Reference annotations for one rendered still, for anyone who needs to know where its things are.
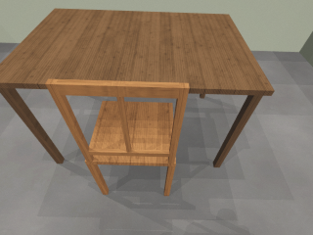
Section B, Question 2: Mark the table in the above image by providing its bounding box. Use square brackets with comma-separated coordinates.
[0, 8, 275, 167]

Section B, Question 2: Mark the chair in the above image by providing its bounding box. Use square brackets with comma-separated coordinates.
[45, 78, 190, 197]

